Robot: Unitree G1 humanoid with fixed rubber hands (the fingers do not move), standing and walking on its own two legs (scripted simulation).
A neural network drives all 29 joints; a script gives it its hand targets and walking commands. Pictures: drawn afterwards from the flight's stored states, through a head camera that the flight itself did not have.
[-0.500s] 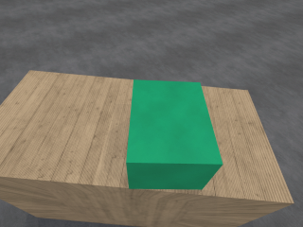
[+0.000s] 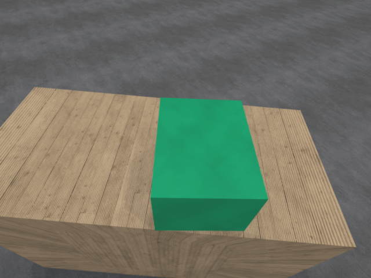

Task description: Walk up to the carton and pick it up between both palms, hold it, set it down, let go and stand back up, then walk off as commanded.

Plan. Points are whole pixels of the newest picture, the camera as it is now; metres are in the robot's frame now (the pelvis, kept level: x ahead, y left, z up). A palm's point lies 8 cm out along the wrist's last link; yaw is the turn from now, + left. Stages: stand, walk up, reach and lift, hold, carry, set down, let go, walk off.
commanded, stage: walk up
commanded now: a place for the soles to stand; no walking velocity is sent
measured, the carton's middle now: (200, 161) +0.40 -0.03 -0.01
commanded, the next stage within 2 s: none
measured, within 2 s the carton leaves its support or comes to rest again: neither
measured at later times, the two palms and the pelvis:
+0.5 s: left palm out of the picture +0.09 +0.29 -0.12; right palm out of the picture +0.08 -0.30 -0.10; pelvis +0.00 +0.00 +0.00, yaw +0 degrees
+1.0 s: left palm out of the picture +0.09 +0.28 -0.12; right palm out of the picture +0.07 -0.31 -0.10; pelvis +0.00 -0.01 +0.00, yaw -1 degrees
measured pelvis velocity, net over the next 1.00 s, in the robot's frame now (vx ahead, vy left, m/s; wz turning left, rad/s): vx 0.00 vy -0.01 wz -0.01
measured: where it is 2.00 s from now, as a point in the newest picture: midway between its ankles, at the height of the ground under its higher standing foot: outside the picture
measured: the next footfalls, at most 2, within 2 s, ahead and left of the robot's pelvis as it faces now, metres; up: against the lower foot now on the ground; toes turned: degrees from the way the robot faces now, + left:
none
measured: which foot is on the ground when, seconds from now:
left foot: down 0.00-1.00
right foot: down 0.00-1.00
